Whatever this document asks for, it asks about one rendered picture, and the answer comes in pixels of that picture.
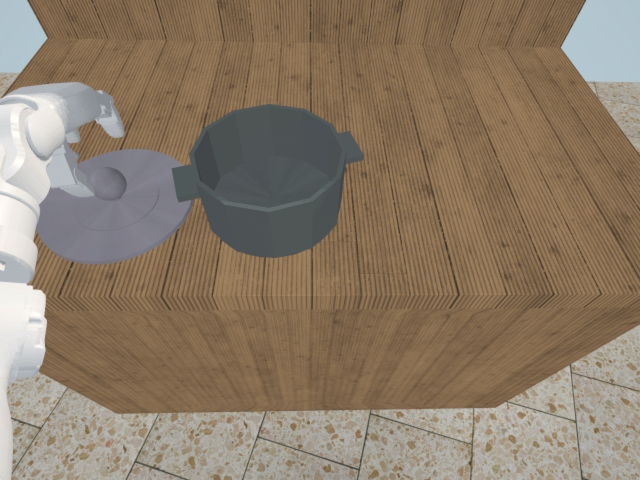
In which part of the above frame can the pot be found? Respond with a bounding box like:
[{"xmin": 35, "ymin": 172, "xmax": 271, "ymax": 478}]
[{"xmin": 172, "ymin": 104, "xmax": 364, "ymax": 258}]

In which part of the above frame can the robot left forearm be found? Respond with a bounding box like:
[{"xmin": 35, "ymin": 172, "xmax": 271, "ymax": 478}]
[{"xmin": 0, "ymin": 95, "xmax": 65, "ymax": 284}]

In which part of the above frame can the knob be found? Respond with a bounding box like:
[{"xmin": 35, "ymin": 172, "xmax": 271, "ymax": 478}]
[{"xmin": 89, "ymin": 167, "xmax": 127, "ymax": 201}]

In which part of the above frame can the robot left hand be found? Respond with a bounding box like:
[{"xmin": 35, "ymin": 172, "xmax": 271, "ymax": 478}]
[{"xmin": 4, "ymin": 82, "xmax": 124, "ymax": 197}]

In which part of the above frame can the lid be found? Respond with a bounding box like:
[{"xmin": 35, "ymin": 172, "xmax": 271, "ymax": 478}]
[{"xmin": 36, "ymin": 149, "xmax": 194, "ymax": 264}]

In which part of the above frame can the table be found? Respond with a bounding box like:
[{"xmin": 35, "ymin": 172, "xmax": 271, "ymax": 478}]
[{"xmin": 0, "ymin": 0, "xmax": 640, "ymax": 414}]

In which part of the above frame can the left robot upper arm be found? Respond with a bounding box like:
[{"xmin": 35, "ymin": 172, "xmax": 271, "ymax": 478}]
[{"xmin": 0, "ymin": 282, "xmax": 47, "ymax": 480}]

